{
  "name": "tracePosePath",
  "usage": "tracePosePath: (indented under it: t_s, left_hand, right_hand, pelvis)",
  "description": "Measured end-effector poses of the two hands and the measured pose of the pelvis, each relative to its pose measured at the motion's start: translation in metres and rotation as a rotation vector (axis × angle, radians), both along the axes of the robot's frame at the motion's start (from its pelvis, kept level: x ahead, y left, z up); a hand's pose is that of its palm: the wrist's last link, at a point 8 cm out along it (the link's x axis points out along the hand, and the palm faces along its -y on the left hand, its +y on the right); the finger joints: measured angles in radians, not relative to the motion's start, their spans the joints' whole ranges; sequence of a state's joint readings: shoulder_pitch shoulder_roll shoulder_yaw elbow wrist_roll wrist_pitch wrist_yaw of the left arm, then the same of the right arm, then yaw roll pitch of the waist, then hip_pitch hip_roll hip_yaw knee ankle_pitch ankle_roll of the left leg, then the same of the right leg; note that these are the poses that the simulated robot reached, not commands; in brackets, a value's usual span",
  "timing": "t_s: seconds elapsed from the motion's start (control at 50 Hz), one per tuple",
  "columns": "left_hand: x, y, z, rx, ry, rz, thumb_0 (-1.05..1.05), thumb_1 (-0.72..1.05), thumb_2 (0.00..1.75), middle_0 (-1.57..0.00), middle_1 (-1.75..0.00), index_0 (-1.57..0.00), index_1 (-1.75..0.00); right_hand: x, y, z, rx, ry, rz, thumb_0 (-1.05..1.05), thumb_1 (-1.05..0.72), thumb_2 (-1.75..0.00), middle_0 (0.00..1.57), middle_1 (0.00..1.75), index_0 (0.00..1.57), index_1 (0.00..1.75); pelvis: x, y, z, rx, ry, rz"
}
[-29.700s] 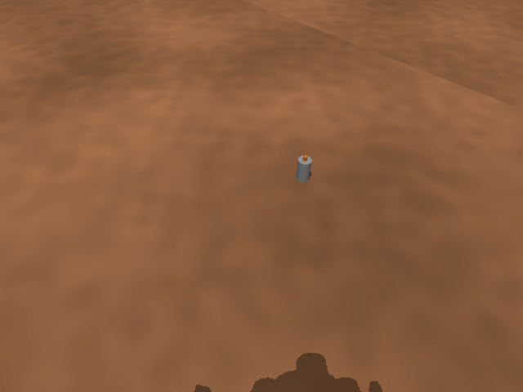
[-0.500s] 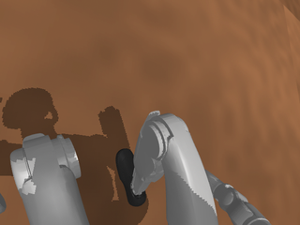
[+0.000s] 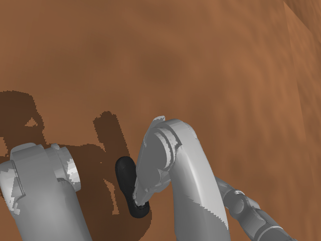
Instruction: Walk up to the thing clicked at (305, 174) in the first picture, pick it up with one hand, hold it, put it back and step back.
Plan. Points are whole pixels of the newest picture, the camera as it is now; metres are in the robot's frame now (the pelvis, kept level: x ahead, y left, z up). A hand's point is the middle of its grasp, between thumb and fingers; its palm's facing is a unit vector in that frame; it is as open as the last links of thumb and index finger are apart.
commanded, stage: lower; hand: left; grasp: from the side
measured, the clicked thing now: out of the picture +0.42 +0.31 -0.19
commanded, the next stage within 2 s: loosen in 0.14 s
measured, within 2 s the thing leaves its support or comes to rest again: rests again in 0.14 s
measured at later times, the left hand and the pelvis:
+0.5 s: hand out of the picture +0.42 +0.31 -0.18, palm faces +0.46 -0.89 +0.01, open 10.5 cm; pelvis +0.00 +0.00 +0.00, yaw -1 degrees
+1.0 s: hand out of the picture +0.42 +0.32 -0.18, palm faces +0.47 -0.88 +0.01, open 17.1 cm; pelvis +0.00 +0.00 +0.00, yaw -1 degrees
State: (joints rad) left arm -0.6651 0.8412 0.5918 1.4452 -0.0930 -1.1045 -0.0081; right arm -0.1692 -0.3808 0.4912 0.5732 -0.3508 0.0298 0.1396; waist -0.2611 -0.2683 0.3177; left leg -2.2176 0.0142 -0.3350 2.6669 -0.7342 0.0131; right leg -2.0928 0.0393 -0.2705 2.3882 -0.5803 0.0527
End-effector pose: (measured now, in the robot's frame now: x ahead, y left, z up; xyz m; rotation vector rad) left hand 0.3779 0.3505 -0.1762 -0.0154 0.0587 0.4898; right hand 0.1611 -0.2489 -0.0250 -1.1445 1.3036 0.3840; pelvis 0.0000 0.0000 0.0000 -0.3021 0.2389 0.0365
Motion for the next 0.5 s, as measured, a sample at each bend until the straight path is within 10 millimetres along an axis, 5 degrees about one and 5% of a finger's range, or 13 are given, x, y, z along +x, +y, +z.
tracePosePath:
  t_s: [0.34,0.5]
  left_hand:
    - [-0.0079,-0.0018,-0.0086,-0.008,0.005,-0.015,-0.02,-0.41,1.08,-0.72,-0.96,-0.75,-0.96]
    - [-0.0055,0.0001,-0.0066,-0.003,-0.016,-0.010,-0.02,-0.34,0.78,-0.74,-0.80,-0.77,-0.80]
  right_hand:
    - [0.0021,0.0077,0.0047,-0.007,-0.007,0.035,-0.01,-0.91,-0.90,0.21,0.30,0.20,0.30]
    - [0.0033,0.0098,0.0070,-0.017,-0.007,0.048,-0.01,-0.92,-0.90,0.21,0.30,0.20,0.30]
  pelvis:
    - [-0.0023,0.0028,-0.0013,-0.015,-0.022,-0.006]
    - [-0.0024,0.0035,-0.0012,-0.021,-0.029,-0.005]
